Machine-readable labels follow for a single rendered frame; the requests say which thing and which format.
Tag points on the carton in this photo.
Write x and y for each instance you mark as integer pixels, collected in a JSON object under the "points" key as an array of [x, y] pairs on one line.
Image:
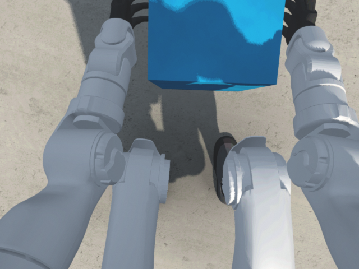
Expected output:
{"points": [[216, 45]]}

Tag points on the robot right forearm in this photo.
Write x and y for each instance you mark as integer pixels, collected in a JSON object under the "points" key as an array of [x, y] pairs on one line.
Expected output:
{"points": [[318, 91]]}

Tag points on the robot left thigh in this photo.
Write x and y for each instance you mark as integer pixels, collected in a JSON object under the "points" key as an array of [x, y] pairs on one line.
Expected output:
{"points": [[132, 225]]}

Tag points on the robot right thigh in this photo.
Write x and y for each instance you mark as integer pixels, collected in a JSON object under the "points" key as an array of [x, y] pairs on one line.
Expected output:
{"points": [[263, 220]]}

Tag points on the robot left hand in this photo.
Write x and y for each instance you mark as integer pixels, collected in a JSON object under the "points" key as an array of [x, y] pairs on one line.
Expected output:
{"points": [[124, 10]]}

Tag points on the robot left forearm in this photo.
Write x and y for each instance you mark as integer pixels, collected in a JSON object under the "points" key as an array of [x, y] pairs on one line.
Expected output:
{"points": [[104, 85]]}

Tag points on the robot thigh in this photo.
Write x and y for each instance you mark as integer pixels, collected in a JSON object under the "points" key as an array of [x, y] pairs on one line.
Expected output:
{"points": [[132, 225], [263, 220]]}

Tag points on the robot right hand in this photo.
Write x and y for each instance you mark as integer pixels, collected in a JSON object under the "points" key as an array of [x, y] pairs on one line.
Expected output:
{"points": [[303, 14]]}

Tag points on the left robot upper arm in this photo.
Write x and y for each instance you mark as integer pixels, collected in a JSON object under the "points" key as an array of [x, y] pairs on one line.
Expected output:
{"points": [[45, 231]]}

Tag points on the right robot upper arm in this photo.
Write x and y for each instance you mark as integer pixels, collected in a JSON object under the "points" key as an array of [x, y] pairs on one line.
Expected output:
{"points": [[327, 170]]}

